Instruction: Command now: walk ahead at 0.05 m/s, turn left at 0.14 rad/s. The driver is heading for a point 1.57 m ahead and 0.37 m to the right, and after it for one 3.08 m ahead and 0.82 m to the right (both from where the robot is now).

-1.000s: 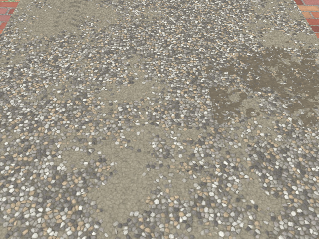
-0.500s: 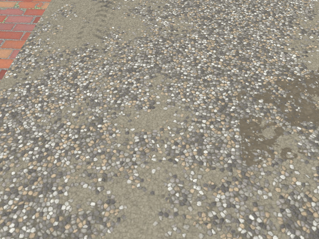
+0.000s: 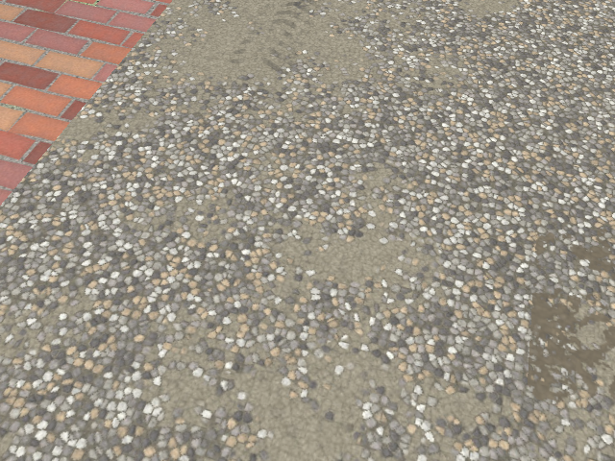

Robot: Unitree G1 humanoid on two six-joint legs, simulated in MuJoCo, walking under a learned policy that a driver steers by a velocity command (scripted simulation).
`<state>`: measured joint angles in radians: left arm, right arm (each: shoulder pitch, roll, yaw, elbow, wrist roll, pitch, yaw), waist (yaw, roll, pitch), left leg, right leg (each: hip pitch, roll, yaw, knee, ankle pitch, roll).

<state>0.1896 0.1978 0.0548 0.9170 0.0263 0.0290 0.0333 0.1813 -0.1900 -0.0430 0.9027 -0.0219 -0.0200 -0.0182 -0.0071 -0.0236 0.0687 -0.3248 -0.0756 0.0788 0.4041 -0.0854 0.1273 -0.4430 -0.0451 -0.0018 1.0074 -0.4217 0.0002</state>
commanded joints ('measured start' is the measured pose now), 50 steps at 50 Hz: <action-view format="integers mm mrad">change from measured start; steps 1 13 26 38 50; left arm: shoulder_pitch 137 116 227 231 346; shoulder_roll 55 49 26 1 89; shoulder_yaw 11 -20 -32 -49 -6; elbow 12 61 139 182 209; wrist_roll -2 -7 -12 -15 -8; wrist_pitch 23 -39 -53 -55 -59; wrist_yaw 7 5 5 11 8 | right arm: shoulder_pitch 26 40 109 150 6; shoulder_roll -112 -55 -53 -31 -11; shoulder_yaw -17 -3 18 28 18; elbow -28 39 161 223 132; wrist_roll -5 27 15 15 -16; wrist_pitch -7 25 3 5 -16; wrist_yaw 0 3 -6 -16 18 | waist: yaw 20 -34 2 -5 60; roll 114 -105 34 15 -110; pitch -134 30 0 4 202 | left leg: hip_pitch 67 127 137 171 -259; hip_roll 256 88 151 155 87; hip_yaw -243 -132 -205 -195 -23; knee -190 -66 -116 -82 307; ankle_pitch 2 -108 -90 3 -296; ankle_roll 95 -92 -65 -62 -44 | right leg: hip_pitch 96 51 207 236 316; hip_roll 8 -169 -49 -49 -273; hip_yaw -2 247 91 82 392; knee -122 -857 -724 -718 -903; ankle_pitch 14 -124 125 212 -298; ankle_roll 2 -109 -69 -65 -252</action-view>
